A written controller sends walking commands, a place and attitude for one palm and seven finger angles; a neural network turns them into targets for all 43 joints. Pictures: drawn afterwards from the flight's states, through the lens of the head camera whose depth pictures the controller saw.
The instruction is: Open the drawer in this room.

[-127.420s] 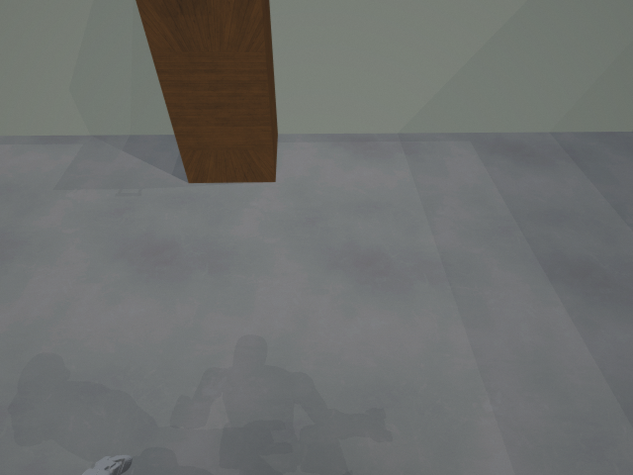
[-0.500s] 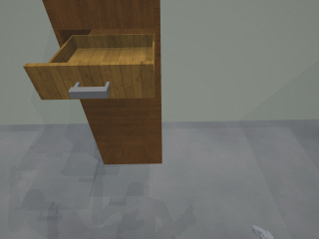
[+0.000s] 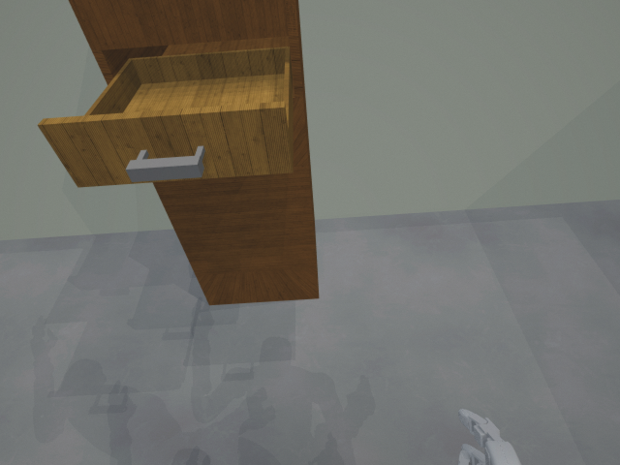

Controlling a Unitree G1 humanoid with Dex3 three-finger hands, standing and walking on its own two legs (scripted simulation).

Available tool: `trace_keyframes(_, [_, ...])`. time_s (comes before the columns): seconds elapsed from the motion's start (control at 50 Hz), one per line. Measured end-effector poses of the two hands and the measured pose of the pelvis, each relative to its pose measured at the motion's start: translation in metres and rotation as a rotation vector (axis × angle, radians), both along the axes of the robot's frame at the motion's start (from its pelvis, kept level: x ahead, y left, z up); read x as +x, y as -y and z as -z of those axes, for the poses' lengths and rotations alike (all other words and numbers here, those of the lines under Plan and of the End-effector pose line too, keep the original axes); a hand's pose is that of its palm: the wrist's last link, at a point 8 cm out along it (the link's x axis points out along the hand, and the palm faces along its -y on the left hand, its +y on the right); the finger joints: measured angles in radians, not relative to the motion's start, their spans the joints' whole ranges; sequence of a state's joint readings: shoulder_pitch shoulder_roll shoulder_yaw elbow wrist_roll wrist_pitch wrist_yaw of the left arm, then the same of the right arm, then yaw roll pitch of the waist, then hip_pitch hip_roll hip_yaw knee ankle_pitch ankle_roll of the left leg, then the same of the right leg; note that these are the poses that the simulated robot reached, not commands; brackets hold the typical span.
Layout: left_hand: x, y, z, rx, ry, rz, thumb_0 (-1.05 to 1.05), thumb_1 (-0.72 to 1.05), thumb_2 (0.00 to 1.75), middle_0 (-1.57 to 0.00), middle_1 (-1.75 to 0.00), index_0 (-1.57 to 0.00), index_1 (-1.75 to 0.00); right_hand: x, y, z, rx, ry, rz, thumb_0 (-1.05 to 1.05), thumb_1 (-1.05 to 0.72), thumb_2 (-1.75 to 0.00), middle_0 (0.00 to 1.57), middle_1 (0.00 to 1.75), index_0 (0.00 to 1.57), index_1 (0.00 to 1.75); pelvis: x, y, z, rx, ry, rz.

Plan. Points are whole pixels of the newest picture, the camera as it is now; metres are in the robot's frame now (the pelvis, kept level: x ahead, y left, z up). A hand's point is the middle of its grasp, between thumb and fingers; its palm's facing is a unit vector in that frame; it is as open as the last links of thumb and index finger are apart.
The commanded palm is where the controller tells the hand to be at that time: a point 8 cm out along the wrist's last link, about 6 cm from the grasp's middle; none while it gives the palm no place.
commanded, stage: let the arm hang, fingers relaxed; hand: left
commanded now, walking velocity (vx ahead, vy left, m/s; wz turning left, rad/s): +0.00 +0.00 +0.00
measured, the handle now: (169, 161) +0.54 +0.25 +0.14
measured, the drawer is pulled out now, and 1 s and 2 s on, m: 0.30 0.30 0.30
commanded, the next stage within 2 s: look to check the result in 1.14 s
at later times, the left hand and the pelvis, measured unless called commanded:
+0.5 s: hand out of the picture -0.06 +0.21 -0.18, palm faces +0.11 -0.96 -0.25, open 7.0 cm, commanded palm none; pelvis -0.05 +0.00 -0.01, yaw +4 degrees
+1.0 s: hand out of the picture -0.02 +0.19 -0.17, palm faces +0.04 -0.98 -0.22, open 7.3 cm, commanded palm none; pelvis -0.05 +0.01 +0.00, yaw +2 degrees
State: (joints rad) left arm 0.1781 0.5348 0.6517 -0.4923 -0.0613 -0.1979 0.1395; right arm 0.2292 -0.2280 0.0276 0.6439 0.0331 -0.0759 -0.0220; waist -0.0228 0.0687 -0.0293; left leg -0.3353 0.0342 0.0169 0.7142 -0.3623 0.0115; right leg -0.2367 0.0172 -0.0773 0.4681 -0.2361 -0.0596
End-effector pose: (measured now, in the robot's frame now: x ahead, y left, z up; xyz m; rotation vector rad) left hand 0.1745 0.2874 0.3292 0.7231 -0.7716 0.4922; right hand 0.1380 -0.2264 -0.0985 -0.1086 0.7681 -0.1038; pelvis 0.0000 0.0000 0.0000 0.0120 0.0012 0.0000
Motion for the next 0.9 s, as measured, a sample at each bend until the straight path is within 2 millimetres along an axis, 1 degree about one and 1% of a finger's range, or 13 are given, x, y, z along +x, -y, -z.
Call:
trace_keyframes(0.04, [0.004, 0.007, 0.029, -0.040, -0.101, 0.046, 0.00, 0.89, 0.90, -0.20, -0.30, -0.21, -0.30, -0.006, 0.007, -0.002, -0.042, -0.023, 0.008, 0.02, -0.90, -0.90, 0.20, 0.30, 0.21, 0.30, -0.001, -0.003, 0.001, -0.007, -0.005, -0.005])
trace_keyframes(0.08, [0.018, 0.007, 0.079, -0.087, -0.268, 0.101, 0.00, 0.90, 0.90, -0.20, -0.30, -0.20, -0.30, -0.010, 0.017, 0.008, -0.082, -0.044, -0.027, 0.02, -0.90, -0.90, 0.20, 0.30, 0.21, 0.30, -0.004, -0.008, 0.008, -0.017, -0.026, -0.023])
trace_keyframes(0.12, [0.037, -0.002, 0.163, -0.241, -0.588, 0.081, 0.00, 0.90, 0.90, -0.19, -0.30, -0.20, -0.30, -0.016, 0.027, 0.023, -0.104, -0.110, -0.038, 0.01, -0.90, -0.90, 0.20, 0.30, 0.21, 0.30, -0.008, -0.012, 0.014, 0.000, -0.037, -0.029])
trace_keyframes(0.16, [0.033, -0.003, 0.262, -0.415, -0.952, 0.008, 0.00, 0.90, 0.90, -0.19, -0.30, -0.20, -0.30, -0.023, 0.034, 0.035, -0.112, -0.161, -0.029, 0.01, -0.90, -0.90, 0.20, 0.30, 0.21, 0.30, -0.012, -0.013, 0.019, 0.024, -0.042, -0.033])
trace_keyframes(0.2, [0.003, 0.011, 0.351, -0.551, -1.295, -0.060, 0.00, 0.91, 0.90, -0.19, -0.30, -0.20, -0.30, -0.031, 0.038, 0.044, -0.111, -0.195, -0.020, 0.01, -0.91, -0.90, 0.20, 0.30, 0.21, 0.30, -0.016, -0.011, 0.023, 0.037, -0.031, -0.029])
trace_keyframes(0.22, [-0.020, 0.023, 0.387, -0.605, -1.448, -0.082, 0.00, 0.91, 0.90, -0.19, -0.29, -0.19, -0.30, -0.037, 0.039, 0.046, -0.109, -0.213, -0.011, 0.02, -0.91, -0.90, 0.20, 0.30, 0.20, 0.30, -0.018, -0.009, 0.023, 0.033, -0.021, -0.026])
trace_keyframes(0.26, [-0.074, 0.050, 0.438, -0.703, -1.696, -0.099, 0.01, 0.91, 0.90, -0.19, -0.29, -0.19, -0.30, -0.051, 0.040, 0.046, -0.110, -0.259, 0.007, 0.02, -0.91, -0.90, 0.20, 0.30, 0.20, 0.30, -0.022, -0.006, 0.022, 0.029, -0.004, -0.027])
trace_keyframes(0.3, [-0.126, 0.071, 0.467, -0.827, -1.835, -0.132, 0.01, 0.93, 0.90, -0.20, -0.30, -0.20, -0.30, -0.067, 0.038, 0.044, -0.127, -0.327, 0.009, 0.01, -0.91, -0.90, 0.20, 0.30, 0.20, 0.30, -0.026, -0.003, 0.020, 0.018, 0.011, -0.036])
trace_keyframes(0.38, [-0.182, 0.050, 0.482, -0.952, -1.854, -0.273, -0.04, 1.02, 0.89, -0.21, -0.30, -0.21, -0.30, -0.101, 0.031, 0.042, -0.162, -0.472, -0.028, 0.01, -0.91, -0.90, 0.20, 0.30, 0.20, 0.30, -0.036, 0.000, 0.018, -0.022, 0.028, -0.080])
trace_keyframes(0.44, [-0.215, 0.036, 0.481, -0.987, -1.893, -0.352, -0.03, 1.00, 0.90, -0.21, -0.30, -0.21, -0.30, -0.121, 0.020, 0.039, -0.156, -0.537, -0.046, 0.01, -0.91, -0.90, 0.20, 0.30, 0.20, 0.30, -0.041, -0.001, 0.012, -0.026, 0.043, -0.078])
trace_keyframes(0.58, [-0.259, 0.020, 0.461, -0.972, -1.965, -0.457, -0.01, 0.94, 0.90, -0.20, -0.30, -0.20, -0.30, -0.144, -0.006, 0.047, -0.068, -0.559, -0.048, 0.01, -0.91, -0.90, 0.20, 0.30, 0.21, 0.30, -0.050, -0.009, 0.001, -0.018, 0.040, -0.064])
trace_keyframes(0.72, [-0.259, 0.019, 0.451, -0.935, -1.964, -0.470, 0.00, 0.92, 0.90, -0.20, -0.30, -0.20, -0.30, -0.163, -0.016, 0.056, -0.005, -0.566, -0.019, 0.01, -0.91, -0.90, 0.20, 0.30, 0.21, 0.30, -0.052, -0.012, -0.001, -0.009, 0.039, -0.048])
trace_keyframes(0.9, [-0.218, 0.037, 0.459, -0.924, -1.923, -0.358, 0.00, 0.91, 0.90, -0.20, -0.30, -0.20, -0.30, -0.199, -0.009, 0.054, -0.014, -0.644, 0.040, 0.01, -0.91, -0.90, 0.20, 0.30, 0.20, 0.30, -0.049, -0.010, -0.002, -0.005, 0.044, -0.038])
